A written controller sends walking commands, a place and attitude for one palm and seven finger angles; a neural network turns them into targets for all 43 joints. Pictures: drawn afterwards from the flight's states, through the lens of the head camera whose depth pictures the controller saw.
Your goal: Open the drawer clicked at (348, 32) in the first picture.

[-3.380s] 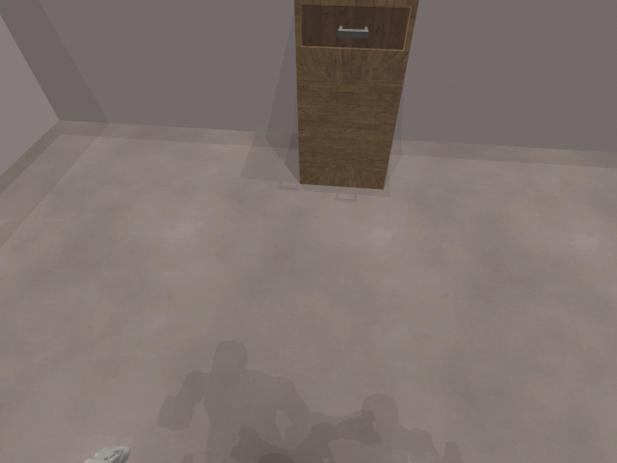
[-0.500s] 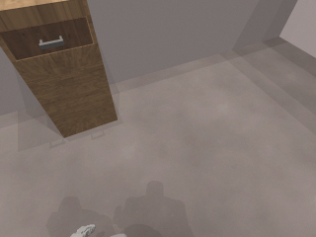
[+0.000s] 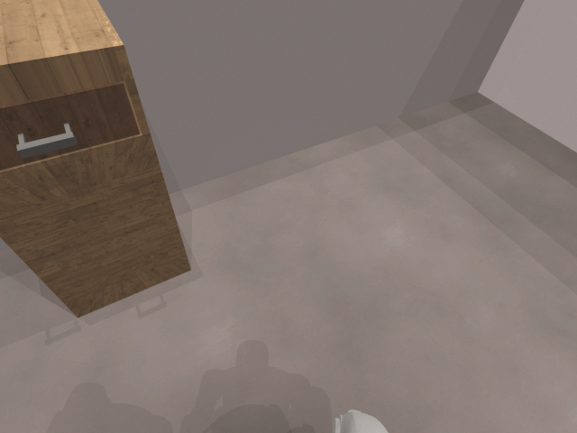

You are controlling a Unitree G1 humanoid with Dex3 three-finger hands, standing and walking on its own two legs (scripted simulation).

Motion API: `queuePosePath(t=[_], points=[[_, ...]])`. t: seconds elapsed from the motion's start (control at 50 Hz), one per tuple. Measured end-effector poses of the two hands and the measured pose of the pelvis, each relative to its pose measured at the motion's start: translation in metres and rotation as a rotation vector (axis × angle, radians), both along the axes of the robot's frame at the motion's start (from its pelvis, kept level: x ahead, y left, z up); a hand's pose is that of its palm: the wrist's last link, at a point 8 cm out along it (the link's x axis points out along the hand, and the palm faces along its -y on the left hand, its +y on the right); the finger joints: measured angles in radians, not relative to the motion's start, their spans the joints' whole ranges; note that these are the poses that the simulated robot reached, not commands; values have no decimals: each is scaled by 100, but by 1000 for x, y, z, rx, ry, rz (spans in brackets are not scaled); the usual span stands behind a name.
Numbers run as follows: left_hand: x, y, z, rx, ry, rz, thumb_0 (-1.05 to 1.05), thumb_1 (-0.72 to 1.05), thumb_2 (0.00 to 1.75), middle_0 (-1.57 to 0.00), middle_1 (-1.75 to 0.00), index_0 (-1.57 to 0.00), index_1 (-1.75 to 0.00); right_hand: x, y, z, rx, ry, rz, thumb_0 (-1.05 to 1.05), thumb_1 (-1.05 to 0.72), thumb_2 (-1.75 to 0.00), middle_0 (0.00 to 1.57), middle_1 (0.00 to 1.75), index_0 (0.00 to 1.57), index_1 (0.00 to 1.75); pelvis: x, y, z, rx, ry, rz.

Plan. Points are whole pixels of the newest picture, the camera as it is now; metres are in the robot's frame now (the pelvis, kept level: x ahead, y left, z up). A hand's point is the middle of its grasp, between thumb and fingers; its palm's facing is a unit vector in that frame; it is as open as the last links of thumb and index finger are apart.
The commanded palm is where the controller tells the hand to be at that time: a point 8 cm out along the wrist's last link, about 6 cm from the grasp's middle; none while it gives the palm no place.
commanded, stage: turn to face it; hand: left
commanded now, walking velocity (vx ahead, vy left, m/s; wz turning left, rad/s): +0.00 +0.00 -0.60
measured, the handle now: (46, 139) +0.64 +0.57 -0.02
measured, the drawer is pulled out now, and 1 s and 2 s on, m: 0.00 0.00 0.00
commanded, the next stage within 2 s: take the last steps up to it in 1.18 s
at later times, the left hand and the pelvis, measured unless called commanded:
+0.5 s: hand (210, 383) +0.22 +0.14 -0.17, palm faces +0.11 -0.98 -0.17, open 7.3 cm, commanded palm none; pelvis +0.11 -0.03 -0.01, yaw +7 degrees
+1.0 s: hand out of the picture +0.12 +0.22 -0.16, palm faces +0.38 -0.88 -0.29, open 7.4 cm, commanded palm none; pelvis +0.13 -0.02 -0.01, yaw +22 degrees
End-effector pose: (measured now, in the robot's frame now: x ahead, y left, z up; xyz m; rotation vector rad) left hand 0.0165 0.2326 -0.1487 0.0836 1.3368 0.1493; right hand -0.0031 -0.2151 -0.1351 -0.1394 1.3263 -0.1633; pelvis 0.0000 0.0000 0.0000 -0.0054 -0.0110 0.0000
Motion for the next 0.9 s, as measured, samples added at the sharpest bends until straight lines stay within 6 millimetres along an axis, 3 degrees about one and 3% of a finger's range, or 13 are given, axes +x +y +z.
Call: queuePosePath(t=[0.1, 0.2, 0.24, 0.3, 0.38, 0.44, 0.52, 0.6, 0.66, 0.74, 0.9], points=[[83, -10, 4, 24, -46, -88, 0, 92, 90, -20, -30, -20, -29, -13, 7, -9, 48, 117, -105, 1, -90, -89, 20, 30, 20, 30, 35, -8, -3, 9, 5, -48], [168, -35, 0, 66, -141, -178, 0, 92, 90, -20, -30, -20, -29, -14, -1, -28, 95, 230, -172, 1, -90, -90, 20, 30, 20, 30, 77, -29, -20, 26, 6, -45], [190, -47, -1, 74, -189, -177, 0, 91, 90, -20, -30, -20, -29, -7, -8, -36, 107, 269, -170, 1, -90, -90, 20, 30, 20, 30, 89, -36, -25, 17, 6, -30], [204, -60, 4, 61, -227, -153, 0, 91, 90, -20, -30, -20, -29, 21, -21, -37, 96, 267, -135, 1, -90, -90, 20, 30, 20, 30, 99, -40, -21, 13, -2, 4], [202, -66, 9, 41, -227, -97, 0, 91, 90, -20, -30, -20, -29, 77, -39, -31, 58, 175, -67, 1, -91, -90, 20, 30, 20, 30, 107, -40, -13, 12, 0, 50], [200, -57, 11, 40, -244, -37, -2, 92, 90, -20, -30, -21, -29, 121, -48, -23, 23, 88, -4, 1, -91, -90, 19, 30, 20, 30, 111, -36, -11, 7, 3, 90], [187, -33, 4, 43, -239, 32, -2, 91, 90, -21, -30, -21, -30, 177, -50, -11, -30, -19, 89, 1, -91, -90, 19, 30, 20, 30, 114, -26, -13, -6, 2, 141], [161, 2, -17, 46, -208, 114, -1, 91, 90, -21, -30, -21, -30, 223, -40, -5, -88, -121, 183, 0, -91, -90, 19, 30, 20, 30, 116, -8, -27, -33, 1, 191], [136, 25, -22, 68, -141, 153, 0, 91, 90, -20, -30, -21, -29, 241, -30, 3, -109, -160, 234, 0, -91, -90, 19, 30, 20, 30, 115, -2, -26, -30, 6, 216], [109, 44, -9, 99, -92, 208, 0, 91, 90, -20, -30, -20, -29, 252, -18, 12, -109, -147, 289, 0, -90, -90, 19, 30, 20, 30, 117, 3, -14, -29, 16, 255], [74, 46, 13, 153, -35, 294, 0, 91, 90, -20, -30, -20, -29, 272, -3, 9, -53, -121, 369, 1, -90, -89, 20, 30, 20, 30, 123, -1, -4, -24, 27, 332]])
